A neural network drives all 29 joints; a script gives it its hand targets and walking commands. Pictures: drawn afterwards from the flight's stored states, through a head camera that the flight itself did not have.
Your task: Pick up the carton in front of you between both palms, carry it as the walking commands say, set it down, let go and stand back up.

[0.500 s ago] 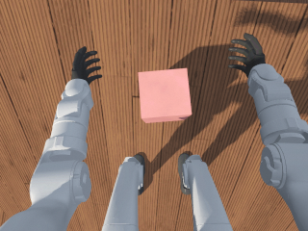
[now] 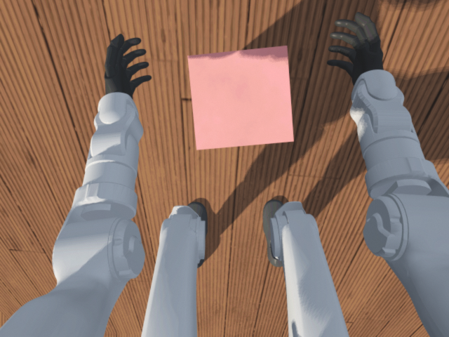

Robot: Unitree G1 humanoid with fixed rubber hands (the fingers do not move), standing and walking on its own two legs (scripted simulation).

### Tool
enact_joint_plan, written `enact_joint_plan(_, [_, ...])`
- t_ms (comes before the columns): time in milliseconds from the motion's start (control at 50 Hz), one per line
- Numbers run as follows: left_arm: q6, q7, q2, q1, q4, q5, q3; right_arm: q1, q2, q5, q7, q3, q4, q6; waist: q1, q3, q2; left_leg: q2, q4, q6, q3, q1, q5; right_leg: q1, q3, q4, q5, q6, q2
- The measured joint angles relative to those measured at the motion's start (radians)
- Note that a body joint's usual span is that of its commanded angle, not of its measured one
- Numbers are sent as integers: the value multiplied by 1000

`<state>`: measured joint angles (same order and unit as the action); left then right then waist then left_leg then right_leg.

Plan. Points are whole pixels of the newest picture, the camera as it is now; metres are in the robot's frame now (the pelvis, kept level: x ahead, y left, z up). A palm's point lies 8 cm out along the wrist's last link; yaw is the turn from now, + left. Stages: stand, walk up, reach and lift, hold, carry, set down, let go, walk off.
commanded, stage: reach and lift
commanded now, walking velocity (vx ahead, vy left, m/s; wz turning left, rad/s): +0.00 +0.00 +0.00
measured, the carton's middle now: (239, 106) +0.48 -0.03 -0.43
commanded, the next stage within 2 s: none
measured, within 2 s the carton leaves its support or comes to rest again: leaves its support in 1.38 s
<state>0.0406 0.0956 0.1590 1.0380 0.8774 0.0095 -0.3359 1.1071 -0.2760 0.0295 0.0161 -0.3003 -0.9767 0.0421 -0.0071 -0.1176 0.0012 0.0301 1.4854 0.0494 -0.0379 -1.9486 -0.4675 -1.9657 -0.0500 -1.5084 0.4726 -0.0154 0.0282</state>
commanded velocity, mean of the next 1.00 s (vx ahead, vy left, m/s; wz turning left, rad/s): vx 0.00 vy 0.00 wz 0.00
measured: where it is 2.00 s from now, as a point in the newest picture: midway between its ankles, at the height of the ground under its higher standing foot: (235, 245)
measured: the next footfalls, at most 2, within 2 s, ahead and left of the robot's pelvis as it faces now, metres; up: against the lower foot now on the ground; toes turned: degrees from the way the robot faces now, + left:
none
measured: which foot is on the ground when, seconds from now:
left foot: down 0.00-1.00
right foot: down 0.00-1.00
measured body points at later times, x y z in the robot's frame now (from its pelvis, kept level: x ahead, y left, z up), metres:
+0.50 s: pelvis -0.05 +0.01 -0.17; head +0.32 -0.02 +0.08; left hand +0.49 +0.17 -0.36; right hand +0.50 -0.21 -0.36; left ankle +0.07 +0.14 -0.52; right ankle +0.06 -0.12 -0.52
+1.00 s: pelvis -0.05 +0.01 -0.18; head +0.32 -0.02 +0.07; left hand +0.49 +0.15 -0.37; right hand +0.49 -0.19 -0.37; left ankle +0.07 +0.14 -0.52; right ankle +0.06 -0.12 -0.52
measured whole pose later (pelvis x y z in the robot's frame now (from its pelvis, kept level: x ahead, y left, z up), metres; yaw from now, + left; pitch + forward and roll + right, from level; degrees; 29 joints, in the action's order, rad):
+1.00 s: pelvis -0.05 +0.01 -0.18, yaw +0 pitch +39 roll +2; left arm 0.01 0.16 0.26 1.37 1.11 -0.23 -0.09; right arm 1.42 -0.39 -0.23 0.08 -0.02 -1.18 0.01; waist 0.00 0.30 0.02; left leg 0.05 2.16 0.07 -0.03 -2.28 -0.55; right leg -2.30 -0.05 -2.18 0.55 -0.03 0.02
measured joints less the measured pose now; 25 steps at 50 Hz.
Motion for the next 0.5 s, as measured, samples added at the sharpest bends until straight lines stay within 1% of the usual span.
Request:
enact_joint_plan(120, [12,32,49,21,-43,-103,104,17,-60,-118,26,97,41,2,3,77,3,15,227,6,-3,-150,-57,-149,-7,-225,54,-10,9])
enact_joint_plan(180, [30,46,68,53,-56,-136,133,52,-89,-159,31,130,48,18,2,129,4,19,324,10,-2,-202,-68,-202,-9,-321,64,-15,13])
enact_joint_plan(220, [42,54,79,86,-45,-152,144,88,-105,-176,33,145,33,29,2,164,5,22,378,10,-1,-229,-70,-228,-10,-374,65,-18,16])
enact_joint_plan(340, [53,56,100,215,64,-170,153,219,-131,-196,36,173,-83,39,0,269,6,27,495,17,0,-284,-61,-284,-9,-491,54,-22,19])
enact_joint_plan(440, [32,50,114,308,168,-178,158,311,-141,-206,41,195,-179,19,-1,357,12,29,567,20,1,-315,-56,-316,-8,-562,49,-22,18])
enact_joint_plan(500, [14,49,125,348,208,-194,172,348,-151,-220,45,215,-211,4,0,409,17,30,606,21,3,-329,-59,-331,-7,-603,52,-21,15])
